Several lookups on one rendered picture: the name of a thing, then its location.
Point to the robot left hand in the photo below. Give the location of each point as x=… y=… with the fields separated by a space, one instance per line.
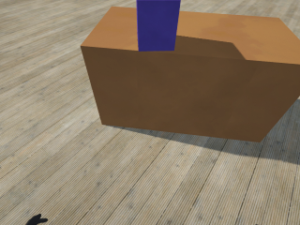
x=35 y=220

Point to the carton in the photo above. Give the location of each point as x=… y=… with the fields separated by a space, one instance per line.
x=157 y=22

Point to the pedestal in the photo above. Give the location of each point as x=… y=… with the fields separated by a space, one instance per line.
x=229 y=76

